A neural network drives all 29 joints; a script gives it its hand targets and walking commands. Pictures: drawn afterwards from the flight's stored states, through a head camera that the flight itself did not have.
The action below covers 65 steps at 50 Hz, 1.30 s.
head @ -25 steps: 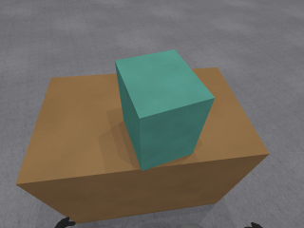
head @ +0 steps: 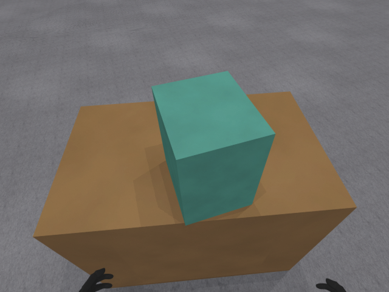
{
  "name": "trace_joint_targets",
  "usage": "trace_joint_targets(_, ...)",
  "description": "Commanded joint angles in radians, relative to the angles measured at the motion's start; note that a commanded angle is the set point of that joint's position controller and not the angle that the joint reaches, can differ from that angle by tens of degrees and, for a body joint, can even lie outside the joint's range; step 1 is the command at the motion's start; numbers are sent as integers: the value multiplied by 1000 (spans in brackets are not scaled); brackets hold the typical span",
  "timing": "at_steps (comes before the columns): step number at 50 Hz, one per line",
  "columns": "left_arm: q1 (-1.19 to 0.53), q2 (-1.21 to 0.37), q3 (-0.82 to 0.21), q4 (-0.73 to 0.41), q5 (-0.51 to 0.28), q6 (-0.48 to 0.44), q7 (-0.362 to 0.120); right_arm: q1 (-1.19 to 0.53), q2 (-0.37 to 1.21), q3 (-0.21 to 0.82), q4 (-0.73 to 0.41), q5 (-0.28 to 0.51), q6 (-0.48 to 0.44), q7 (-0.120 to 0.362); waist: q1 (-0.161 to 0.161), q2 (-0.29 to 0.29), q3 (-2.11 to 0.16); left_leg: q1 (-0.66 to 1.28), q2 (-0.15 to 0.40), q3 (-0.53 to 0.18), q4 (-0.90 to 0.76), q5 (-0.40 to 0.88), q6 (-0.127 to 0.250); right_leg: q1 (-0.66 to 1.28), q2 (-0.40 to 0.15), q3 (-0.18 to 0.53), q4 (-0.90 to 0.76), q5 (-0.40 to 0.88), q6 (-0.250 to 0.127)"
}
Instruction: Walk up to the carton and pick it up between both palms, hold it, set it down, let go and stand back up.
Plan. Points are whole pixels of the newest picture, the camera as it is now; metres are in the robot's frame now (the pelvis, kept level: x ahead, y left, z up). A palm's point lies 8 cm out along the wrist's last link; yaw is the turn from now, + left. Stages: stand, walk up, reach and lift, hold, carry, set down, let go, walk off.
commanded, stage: walk up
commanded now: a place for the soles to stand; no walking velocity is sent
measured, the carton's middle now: (206, 150) +0.43 +0.01 +0.02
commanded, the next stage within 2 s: none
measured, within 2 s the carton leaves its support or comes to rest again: neither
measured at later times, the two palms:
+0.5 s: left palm out of the picture +0.11 +0.24 -0.11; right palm (349, 288) +0.16 -0.28 -0.09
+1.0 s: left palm out of the picture +0.14 +0.22 -0.09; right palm (362, 291) +0.15 -0.31 -0.10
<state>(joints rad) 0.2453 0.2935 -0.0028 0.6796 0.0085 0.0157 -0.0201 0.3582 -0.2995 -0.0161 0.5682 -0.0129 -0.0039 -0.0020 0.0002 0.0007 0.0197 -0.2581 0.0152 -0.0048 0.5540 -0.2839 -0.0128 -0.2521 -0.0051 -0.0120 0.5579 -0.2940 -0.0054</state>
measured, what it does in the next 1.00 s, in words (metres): shifts its weight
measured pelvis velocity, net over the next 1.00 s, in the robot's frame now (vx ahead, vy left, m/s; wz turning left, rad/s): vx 0.05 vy -0.05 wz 0.04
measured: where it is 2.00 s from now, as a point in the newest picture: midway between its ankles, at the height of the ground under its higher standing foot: outside the picture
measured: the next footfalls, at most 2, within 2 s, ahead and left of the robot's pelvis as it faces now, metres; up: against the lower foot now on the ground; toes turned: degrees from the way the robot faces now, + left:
none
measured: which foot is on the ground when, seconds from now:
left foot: down 0.00-1.00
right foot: down 0.00-1.00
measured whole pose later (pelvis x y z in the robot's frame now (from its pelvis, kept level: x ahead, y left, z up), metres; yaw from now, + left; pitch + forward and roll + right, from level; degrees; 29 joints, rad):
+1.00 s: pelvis +0.05 -0.05 +0.00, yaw +2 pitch -2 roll +0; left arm 0.31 0.29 0.00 0.63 0.01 0.01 -0.02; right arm 0.32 -0.30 -0.02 0.64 -0.02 0.02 -0.01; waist -0.01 0.02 0.04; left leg -0.24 0.05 0.01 0.57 -0.30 -0.02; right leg -0.19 0.02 -0.07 0.56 -0.34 -0.05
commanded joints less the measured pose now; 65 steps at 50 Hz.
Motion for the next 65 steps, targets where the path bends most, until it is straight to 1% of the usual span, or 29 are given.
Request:
trace_joint_targets(1,-23,120,37,-68,0,-18,3,23,-111,-41,-68,0,-18,-6,-2,-8,-26,5,73,-79,-82,98,43,-2,-91,107,-102,124,-50)
trace_joint_targets(2,-21,119,36,-67,-1,-18,2,22,-112,-41,-67,-1,-18,-7,-1,-5,-25,6,73,-79,-82,106,43,0,-90,105,-101,129,-50)
trace_joint_targets(4,12,113,53,-72,28,-10,-13,88,-127,-67,-53,-19,-19,-11,-7,2,-6,15,84,-127,-108,-207,80,-53,-46,73,-48,-152,-58)
trace_joint_targets(8,24,84,52,-105,30,-16,-22,68,-178,-84,-56,-25,-13,-19,1,105,96,-42,218,-297,-222,-284,155,-133,-20,23,35,-97,-28)
trace_joint_targets(10,60,100,57,-102,30,-31,-21,23,-151,-72,-68,-23,-14,-14,28,79,74,-107,161,-202,-144,-133,115,-18,-46,73,-61,-20,-45)
trace_joint_targets(12,97,166,73,-81,21,-42,-13,12,-77,-48,-80,-15,-21,-9,39,-66,25,-172,9,-13,79,14,29,111,-164,260,-186,79,-109)
trace_joint_targets(13,105,179,74,-71,14,-39,-6,25,-58,-42,-78,-17,-21,-14,38,-88,17,-189,-11,26,109,-30,10,155,-220,293,-187,172,-149)
trace_joint_targets(15,135,153,59,-62,20,-31,5,17,-45,-38,-78,-17,-22,-23,49,-106,10,-206,-17,25,107,-181,5,208,-237,261,-148,429,-185)
trace_joint_targets(17,105,145,45,-57,19,-16,9,38,-28,-37,-74,-12,-33,-26,24,-133,-8,-112,-13,26,-28,-92,18,187,-190,164,-82,611,-158)
trace_joint_targets(19,56,135,36,-65,10,-7,7,103,-64,-53,-49,-21,-47,-29,-14,-105,-85,120,23,-9,-101,241,55,77,-117,57,17,597,-81)
trace_joint_targets(21,60,94,24,-94,5,-6,10,104,-148,-71,-41,-22,-34,-30,-17,15,-138,217,191,-192,-31,449,156,-33,-62,22,97,323,-6)
trace_joint_targets(23,56,83,26,-99,15,6,12,79,-154,-72,-41,-12,-12,-26,-22,77,-58,151,260,-231,-61,422,228,-60,-42,19,105,57,9)
trace_joint_targets(25,71,90,33,-104,21,-1,7,34,-149,-63,-46,-8,-2,-28,-6,89,15,62,230,-201,-65,373,195,-42,-49,20,24,53,2)
trace_joint_targets(29,141,178,67,-81,11,-23,8,-26,-60,-30,-64,-9,-8,-21,31,-32,11,-97,30,19,117,223,27,163,-191,166,-111,559,-81)
trace_joint_targets(32,131,147,51,-82,9,-15,18,-77,-26,-23,-64,-13,-5,-27,41,-103,18,-121,-3,38,61,-88,16,197,-204,145,-117,681,-108)
trace_joint_targets(33,111,148,46,-86,10,-10,19,-77,-22,-23,-62,-13,-9,-27,31,-106,19,-83,3,36,-6,-51,21,179,-190,124,-99,684,-97)
trace_joint_targets(35,69,141,38,-99,6,-6,16,-20,-69,-39,-42,-19,-27,-27,-3,-56,-42,123,57,-20,-65,319,59,66,-121,45,-7,606,-41)
trace_joint_targets(36,72,125,35,-112,9,-9,12,27,-111,-53,-28,-25,-30,-29,-18,-34,-99,250,131,-101,-22,454,108,-22,-87,17,52,487,-6)
trace_joint_targets(38,64,87,30,-125,16,1,12,45,-165,-73,-8,-10,-14,-29,-37,65,-115,235,283,-229,-51,474,249,-51,-35,10,150,112,28)
trace_joint_targets(40,31,69,35,-142,18,8,9,18,-153,-68,-8,-14,-2,-32,-46,116,-22,161,316,-255,-116,414,274,-112,-9,6,140,-234,25)
trace_joint_targets(42,71,63,40,-143,20,1,5,-41,-154,-57,-15,-13,4,-33,-4,115,47,49,283,-218,-124,344,219,-61,-22,19,17,-185,9)
trace_joint_targets(44,149,111,60,-118,27,-23,1,-99,-121,-39,-31,-2,-3,-19,46,17,26,-105,143,-65,-3,249,86,135,-79,113,-154,169,-37)
trace_joint_targets(45,122,172,74,-113,22,-30,6,-79,-68,-19,-37,7,-4,-9,23,-64,13,-121,52,25,68,82,20,114,-184,238,-221,153,-83)
trace_joint_targets(46,98,186,75,-109,6,-27,10,-60,-55,-21,-24,0,3,-12,11,-60,26,-35,34,36,52,-79,3,15,-235,251,-229,101,-130)
trace_joint_targets(48,50,150,56,-121,-9,-29,8,-78,-76,-22,-19,-8,2,-14,-1,-31,69,0,43,-1,-21,6,13,-14,-195,188,-206,181,-109)
trace_joint_targets(51,81,145,45,-117,-7,-30,12,-40,-97,-26,4,-19,-18,-14,3,-74,-5,60,66,-18,-41,180,26,42,-137,102,-158,345,-46)
trace_joint_targets(53,90,139,42,-110,-1,-26,13,-29,-98,-25,15,-12,-21,-12,5,-67,-50,65,66,-7,-35,206,28,100,-116,74,-132,374,-42)
trace_joint_targets(60,62,129,39,-122,-5,-11,7,-23,-111,-25,16,-6,-12,-14,-4,-22,16,60,78,-30,-55,149,38,-5,-100,65,-150,131,-62)
trace_joint_targets(65,74,128,39,-114,3,-14,5,-26,-125,-26,12,-2,-20,-9,4,17,10,27,96,-69,-82,166,56,26,-80,53,-122,115,-49)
